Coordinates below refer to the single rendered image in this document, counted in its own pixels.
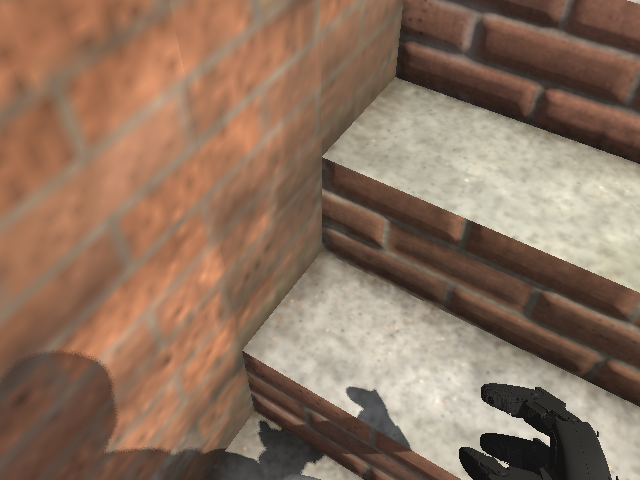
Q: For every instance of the robot right hand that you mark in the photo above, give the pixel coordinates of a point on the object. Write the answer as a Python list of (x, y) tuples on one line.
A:
[(575, 452)]

